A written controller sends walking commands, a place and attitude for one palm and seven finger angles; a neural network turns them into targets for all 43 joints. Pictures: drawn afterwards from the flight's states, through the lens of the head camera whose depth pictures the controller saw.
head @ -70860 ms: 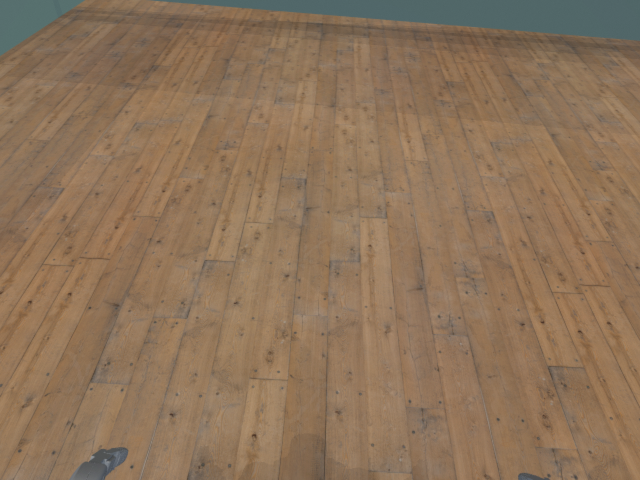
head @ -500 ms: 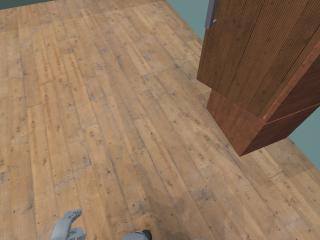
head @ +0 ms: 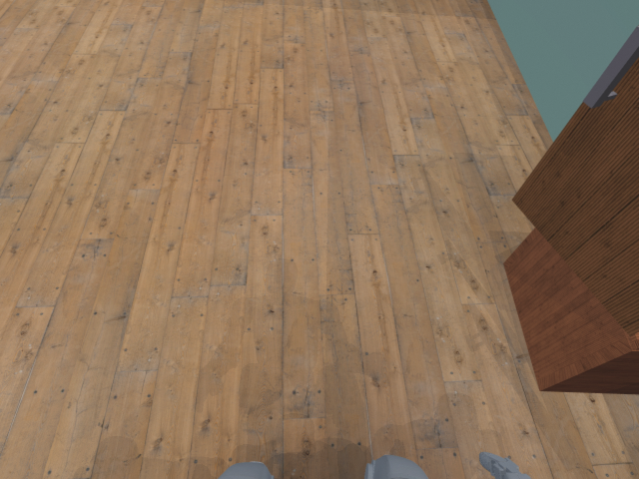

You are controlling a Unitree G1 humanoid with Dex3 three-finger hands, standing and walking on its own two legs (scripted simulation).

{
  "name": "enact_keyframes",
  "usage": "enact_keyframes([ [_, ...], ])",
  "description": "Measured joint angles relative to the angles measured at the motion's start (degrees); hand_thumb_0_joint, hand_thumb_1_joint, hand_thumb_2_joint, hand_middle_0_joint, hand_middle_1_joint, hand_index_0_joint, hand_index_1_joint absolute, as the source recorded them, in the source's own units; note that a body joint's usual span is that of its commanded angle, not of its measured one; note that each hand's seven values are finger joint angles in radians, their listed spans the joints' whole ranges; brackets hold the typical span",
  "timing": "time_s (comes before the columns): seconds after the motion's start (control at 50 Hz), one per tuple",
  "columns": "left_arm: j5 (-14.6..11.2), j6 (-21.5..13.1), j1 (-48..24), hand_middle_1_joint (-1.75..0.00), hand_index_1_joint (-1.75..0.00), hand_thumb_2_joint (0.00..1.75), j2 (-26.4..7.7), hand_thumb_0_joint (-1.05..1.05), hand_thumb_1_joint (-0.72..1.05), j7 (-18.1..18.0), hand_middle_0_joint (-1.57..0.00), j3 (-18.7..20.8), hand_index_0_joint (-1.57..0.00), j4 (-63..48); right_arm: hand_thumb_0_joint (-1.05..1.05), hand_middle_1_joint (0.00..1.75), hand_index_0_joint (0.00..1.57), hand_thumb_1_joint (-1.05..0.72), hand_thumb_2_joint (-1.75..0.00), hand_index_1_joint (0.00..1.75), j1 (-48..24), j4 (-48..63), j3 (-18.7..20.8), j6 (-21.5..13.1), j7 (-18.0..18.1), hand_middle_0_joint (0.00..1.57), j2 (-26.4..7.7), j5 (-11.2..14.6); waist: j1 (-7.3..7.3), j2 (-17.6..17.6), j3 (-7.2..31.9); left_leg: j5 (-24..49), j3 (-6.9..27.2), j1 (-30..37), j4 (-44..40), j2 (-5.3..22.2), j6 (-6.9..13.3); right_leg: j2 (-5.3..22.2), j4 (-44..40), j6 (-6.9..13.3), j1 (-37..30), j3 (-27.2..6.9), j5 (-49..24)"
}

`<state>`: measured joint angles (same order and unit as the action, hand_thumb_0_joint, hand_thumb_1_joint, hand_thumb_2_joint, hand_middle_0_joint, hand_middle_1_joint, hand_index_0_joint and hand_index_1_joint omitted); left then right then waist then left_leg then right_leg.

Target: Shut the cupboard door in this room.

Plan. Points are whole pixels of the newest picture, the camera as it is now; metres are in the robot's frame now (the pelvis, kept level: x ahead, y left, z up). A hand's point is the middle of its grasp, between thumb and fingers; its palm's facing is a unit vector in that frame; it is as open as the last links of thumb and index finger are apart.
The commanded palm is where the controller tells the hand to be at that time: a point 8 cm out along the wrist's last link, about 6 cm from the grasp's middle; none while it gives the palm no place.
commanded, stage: walk to a spot facing it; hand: left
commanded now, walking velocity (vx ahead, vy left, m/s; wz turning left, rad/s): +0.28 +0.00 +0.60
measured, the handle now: (625, 67) +0.78 -0.49 +0.10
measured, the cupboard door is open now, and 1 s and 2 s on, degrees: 24 24 24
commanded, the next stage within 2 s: turn to face it in 0.76 s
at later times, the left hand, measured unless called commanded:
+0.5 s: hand out of the picture +0.05 +0.17 -0.15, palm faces +0.37 -0.91 -0.21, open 7.3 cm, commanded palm none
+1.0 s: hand (103, 356) +0.27 +0.34 -0.14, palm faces +0.52 -0.83 -0.21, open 7.3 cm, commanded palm none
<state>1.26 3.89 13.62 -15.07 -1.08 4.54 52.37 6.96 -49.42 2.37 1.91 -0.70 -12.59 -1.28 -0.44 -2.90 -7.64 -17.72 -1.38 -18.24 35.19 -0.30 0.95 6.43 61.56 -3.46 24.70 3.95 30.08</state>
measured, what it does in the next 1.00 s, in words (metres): walks ahead, turning left: right foot, then left foot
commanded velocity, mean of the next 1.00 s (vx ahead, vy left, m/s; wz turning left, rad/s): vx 0.22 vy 0.00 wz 0.37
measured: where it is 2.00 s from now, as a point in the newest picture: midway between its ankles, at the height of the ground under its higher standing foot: (264, 401)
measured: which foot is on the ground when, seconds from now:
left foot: down 0.00-0.20, up 0.22-0.60, down 0.62-1.00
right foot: up 0.00-0.18, down 0.20-0.62, up 0.64-1.00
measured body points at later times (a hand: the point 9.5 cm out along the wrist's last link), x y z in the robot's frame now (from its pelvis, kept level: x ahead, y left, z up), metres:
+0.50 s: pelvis +0.11 -0.01 +0.01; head +0.16 +0.01 +0.46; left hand +0.04 +0.22 -0.13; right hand +0.27 -0.22 -0.13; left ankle +0.12 +0.14 -0.67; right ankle +0.07 -0.15 -0.73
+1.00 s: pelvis +0.26 +0.11 +0.02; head +0.28 +0.13 +0.47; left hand +0.24 +0.39 -0.12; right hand +0.39 -0.08 -0.13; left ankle +0.19 +0.15 -0.73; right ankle +0.43 +0.01 -0.67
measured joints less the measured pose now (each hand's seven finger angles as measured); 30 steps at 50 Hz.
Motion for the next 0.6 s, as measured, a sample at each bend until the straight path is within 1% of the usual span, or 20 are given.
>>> enact_keyframes([
  [0.04,0.06,-0.23,-0.59,-0.30,-0.30,0.90,0.07,0.01,0.91,0.68,-0.20,0.10,-0.20,-0.33,0.00,0.30,0.20,-0.90,-0.90,0.30,0.85,-0.23,-0.15,0.03,0.21,0.20,0.09,-0.21,0.24,1.16,0.79,1.03,1.47,0.87,-1.89,0.02,-0.22,-0.75,-2.04,-0.03,0.92,-0.77,-1.94],
  [0.08,0.15,-0.82,-1.13,-0.30,-0.30,0.90,0.22,0.01,0.91,1.34,-0.20,0.04,-0.20,-0.95,0.00,0.30,0.20,-0.90,-0.90,0.30,1.85,-0.77,-0.20,0.06,0.19,0.20,0.05,-0.34,0.49,2.21,1.63,1.62,2.81,1.64,-3.24,-0.04,-0.34,-1.26,-6.70,0.01,0.75,-1.19,-3.18],
  [0.14,0.22,-1.83,-1.79,-0.30,-0.30,0.90,0.55,0.01,0.91,1.98,-0.20,-0.16,-0.20,-1.99,0.00,0.30,0.20,-0.90,-0.90,0.30,3.49,-1.66,-0.04,0.32,-0.01,0.20,-0.13,-0.47,0.99,3.58,2.83,1.21,4.75,2.24,-3.49,-0.21,-0.72,-2.21,-15.64,0.18,-1.22,-0.97,-5.29],
  [0.18,0.35,-2.96,-1.59,-0.30,-0.30,0.90,0.59,0.00,0.91,2.34,-0.20,-0.33,-0.20,-2.86,0.00,0.30,0.20,-0.90,-0.90,0.30,4.78,-2.29,0.21,0.68,-0.12,0.20,-0.28,-0.33,1.22,4.23,3.75,-0.57,6.11,1.77,-1.36,-0.44,-0.99,-3.22,-23.24,0.27,-4.37,-0.22,-7.76],
  [0.2,0.60,-3.78,-1.24,-0.30,-0.30,0.90,0.52,0.00,0.91,2.35,-0.20,-0.39,-0.20,-3.41,0.00,0.30,0.20,-0.90,-0.90,0.30,5.55,-2.54,0.41,0.86,-0.12,0.20,-0.33,-0.10,1.21,4.19,4.41,-4.06,6.69,0.60,1.65,-0.88,-0.65,-3.26,-26.38,1.29,-5.65,0.11,-9.90],
  [0.22,0.80,-4.45,-1.16,-0.30,-0.30,0.90,0.84,0.00,0.91,2.07,-0.20,-0.57,-0.20,-3.60,0.00,0.30,0.20,-0.90,-0.90,0.30,5.96,-3.09,0.72,1.08,-0.07,0.20,-0.56,0.10,1.06,4.60,4.60,-8.43,6.97,-1.24,7.02,-1.14,-0.54,-3.14,-25.91,2.36,-5.76,0.95,-12.10],
  [0.24,0.76,-4.83,-0.98,-0.30,-0.30,0.90,1.35,0.00,0.91,1.74,-0.20,-0.82,-0.20,-3.68,0.00,0.30,0.20,-0.90,-0.90,0.30,6.16,-3.70,1.01,1.45,-0.17,0.20,-0.84,0.04,1.01,4.99,4.65,-10.65,6.80,-3.65,13.89,-1.40,-0.51,-2.85,-25.32,3.05,-6.26,2.05,-12.22],
  [0.28,0.63,-5.13,0.25,-0.30,-0.30,0.90,2.41,0.00,0.91,1.13,-0.20,-0.96,-0.20,-3.39,0.01,0.30,0.20,-0.90,-0.90,0.30,6.32,-4.43,1.48,2.03,-0.65,0.20,-1.21,-0.28,0.87,4.91,5.07,-9.51,4.97,-8.34,25.96,-1.41,-0.72,-1.99,-26.71,3.52,-8.23,3.56,-11.48],
  [0.3,0.59,-5.23,1.03,-0.30,-0.30,0.90,2.87,0.00,0.91,0.89,-0.20,-0.97,-0.20,-2.90,0.01,0.30,0.20,-0.90,-0.90,0.30,6.20,-4.60,1.63,2.07,-0.95,0.20,-1.30,-0.44,0.89,4.61,5.26,-7.42,3.76,-10.23,30.02,-0.91,-1.03,-1.60,-28.34,3.47,-9.48,4.03,-11.54],
  [0.34,0.48,-5.44,2.39,-0.30,-0.30,0.90,3.68,0.00,0.91,0.71,-0.20,-1.09,-0.20,-1.59,0.01,0.30,0.19,-0.91,-0.90,0.30,5.91,-4.32,1.85,1.82,-1.54,0.20,-1.36,-0.47,1.48,4.07,5.37,-3.01,1.98,-13.00,33.61,0.62,-1.73,-0.90,-32.29,3.00,-12.23,5.38,-12.54],
  [0.38,0.45,-5.84,3.33,-0.30,-0.30,0.90,4.37,0.00,0.91,0.72,-0.20,-1.32,-0.20,-0.38,0.01,0.30,0.19,-0.91,-0.90,0.30,5.58,-3.84,1.98,1.39,-1.95,0.20,-1.28,-0.24,2.08,3.59,4.98,-0.28,0.90,-14.47,32.40,2.03,-2.21,-0.25,-35.75,2.74,-14.98,7.26,-13.17],
  [0.42,0.47,-6.35,4.04,-0.30,-0.30,0.90,5.00,0.00,0.91,0.70,-0.20,-1.52,-0.20,0.43,0.01,0.30,0.19,-0.91,-0.90,0.30,5.01,-3.60,1.94,1.15,-2.19,0.20,-1.15,-0.14,2.18,3.21,4.20,0.96,-0.06,-15.18,28.88,3.15,-2.37,0.30,-38.09,2.29,-17.44,9.39,-13.18],
  [0.46,0.55,-6.80,4.67,-0.30,-0.30,0.90,5.50,0.00,0.91,0.66,-0.20,-1.63,-0.20,1.09,0.01,0.30,0.19,-0.91,-0.90,0.30,4.14,-3.62,1.75,1.07,-2.39,0.20,-0.98,-0.12,1.74,2.89,3.17,1.30,-1.16,-15.18,23.98,3.90,-2.19,0.78,-39.20,1.60,-19.63,11.55,-12.48],
  [0.5,0.64,-7.02,5.41,-0.30,-0.30,0.90,5.70,0.00,0.91,0.68,-0.20,-1.65,-0.20,1.67,0.01,0.30,0.19,-0.91,-0.90,0.30,2.93,-3.65,1.37,1.05,-2.64,0.20,-0.78,-0.14,0.93,2.56,2.10,1.08,-2.59,-14.40,17.81,4.31,-1.78,1.30,-39.18,0.73,-21.54,13.60,-11.09],
  [0.56,0.70,-6.97,6.85,-0.30,-0.30,0.90,5.36,0.00,0.91,0.79,-0.20,-1.46,-0.20,2.63,0.01,0.30,0.19,-0.91,-0.90,0.30,0.62,-3.13,0.73,0.64,-2.97,0.20,-0.41,-0.17,-0.51,1.70,0.55,-0.49,-5.00,-11.94,8.67,3.76,-0.45,2.64,-36.89,-0.98,-23.70,16.02,-7.81],
  [0.6,0.49,-6.66,8.34,-0.30,-0.30,0.90,4.76,0.00,0.91,1.01,-0.20,-1.24,-0.20,3.44,0.01,0.30,0.19,-0.91,-0.90,0.30,-0.57,-1.98,0.36,-0.42,-3.01,0.20,-0.34,-0.32,-0.93,0.74,0.01,-0.15,-6.65,-8.59,2.38,2.02,0.97,4.84,-31.35,-2.12,-23.61,16.68,-4.15],
])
